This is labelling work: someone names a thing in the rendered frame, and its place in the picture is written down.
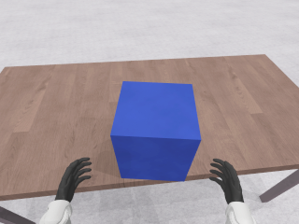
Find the right robot hand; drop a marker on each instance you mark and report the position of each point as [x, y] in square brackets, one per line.
[229, 182]

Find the table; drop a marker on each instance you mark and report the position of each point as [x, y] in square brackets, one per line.
[54, 114]

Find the carton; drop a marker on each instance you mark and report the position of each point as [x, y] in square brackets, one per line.
[155, 132]

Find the robot right forearm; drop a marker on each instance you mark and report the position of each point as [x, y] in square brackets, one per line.
[239, 213]

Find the robot left forearm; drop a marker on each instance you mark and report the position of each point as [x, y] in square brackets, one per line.
[58, 212]

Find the left robot hand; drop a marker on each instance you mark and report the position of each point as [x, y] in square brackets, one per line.
[71, 179]

